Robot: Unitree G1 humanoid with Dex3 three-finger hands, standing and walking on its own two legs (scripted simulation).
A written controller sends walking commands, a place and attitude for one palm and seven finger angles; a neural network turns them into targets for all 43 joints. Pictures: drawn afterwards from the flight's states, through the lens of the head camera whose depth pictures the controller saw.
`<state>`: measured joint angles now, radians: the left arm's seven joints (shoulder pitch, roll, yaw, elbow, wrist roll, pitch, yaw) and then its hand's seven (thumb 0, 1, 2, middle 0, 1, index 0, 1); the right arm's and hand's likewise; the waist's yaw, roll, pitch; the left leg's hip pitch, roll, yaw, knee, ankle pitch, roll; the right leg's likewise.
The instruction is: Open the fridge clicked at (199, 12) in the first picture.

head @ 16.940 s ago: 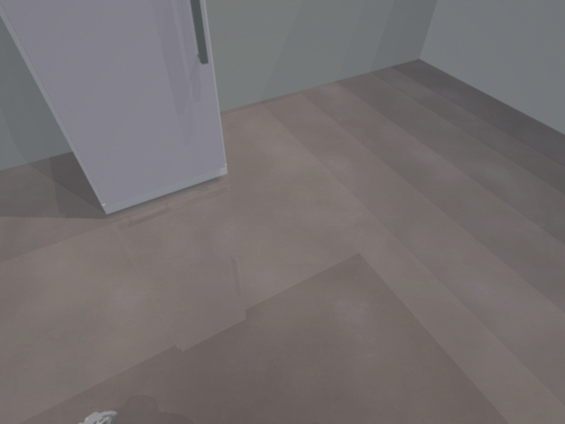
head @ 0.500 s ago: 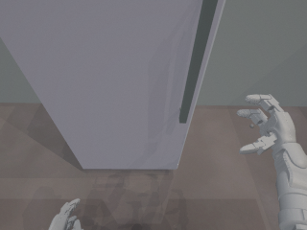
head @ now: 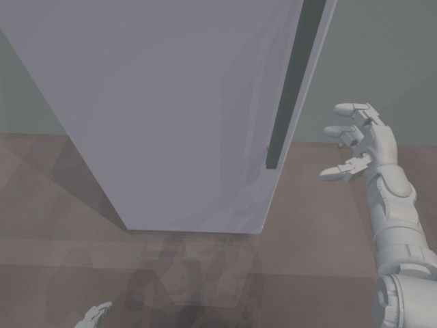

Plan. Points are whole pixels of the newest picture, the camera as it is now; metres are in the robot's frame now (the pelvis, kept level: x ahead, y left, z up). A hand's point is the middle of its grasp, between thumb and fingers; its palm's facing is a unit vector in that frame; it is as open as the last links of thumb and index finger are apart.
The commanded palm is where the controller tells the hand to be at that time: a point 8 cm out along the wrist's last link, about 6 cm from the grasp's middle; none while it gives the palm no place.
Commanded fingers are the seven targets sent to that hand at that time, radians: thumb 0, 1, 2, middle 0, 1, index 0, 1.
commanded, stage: move the hooked fingers beside the handle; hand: right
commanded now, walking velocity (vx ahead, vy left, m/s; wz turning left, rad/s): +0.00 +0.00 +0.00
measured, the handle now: (287, 89) +0.55 -0.06 +0.14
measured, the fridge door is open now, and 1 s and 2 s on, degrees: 0 0 0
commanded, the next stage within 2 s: feel for the door with the fingertips in 1.12 s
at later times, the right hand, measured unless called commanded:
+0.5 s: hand (317, 119) +0.51 -0.13 +0.11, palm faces -0.08 +1.00 +0.02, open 14.0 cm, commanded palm +0.47 -0.19 +0.11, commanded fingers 0.00 0.50 -0.30 0.30 1.20 0.30 1.20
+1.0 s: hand (316, 127) +0.48 -0.13 +0.11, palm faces -0.07 +1.00 +0.00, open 14.0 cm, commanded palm +0.46 -0.18 +0.10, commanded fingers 0.00 0.50 -0.30 0.30 1.20 0.30 1.20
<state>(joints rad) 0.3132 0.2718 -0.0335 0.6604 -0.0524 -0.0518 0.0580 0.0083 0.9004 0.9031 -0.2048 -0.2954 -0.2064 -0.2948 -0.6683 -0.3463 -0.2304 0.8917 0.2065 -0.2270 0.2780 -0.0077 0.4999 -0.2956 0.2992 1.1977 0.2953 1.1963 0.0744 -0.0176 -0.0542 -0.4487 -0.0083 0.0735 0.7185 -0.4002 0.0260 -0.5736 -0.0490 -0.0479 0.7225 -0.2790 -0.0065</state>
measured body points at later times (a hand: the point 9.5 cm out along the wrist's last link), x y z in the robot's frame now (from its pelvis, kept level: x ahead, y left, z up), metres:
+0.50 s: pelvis +0.02 +0.00 -0.01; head +0.09 +0.00 +0.43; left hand -0.01 +0.27 -0.13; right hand +0.51 -0.18 +0.11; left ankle -0.02 +0.10 -0.71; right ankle +0.05 -0.12 -0.71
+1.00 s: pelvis +0.01 +0.01 -0.01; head +0.07 +0.01 +0.44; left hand +0.07 +0.27 -0.13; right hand +0.48 -0.18 +0.11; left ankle -0.02 +0.10 -0.71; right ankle +0.05 -0.12 -0.71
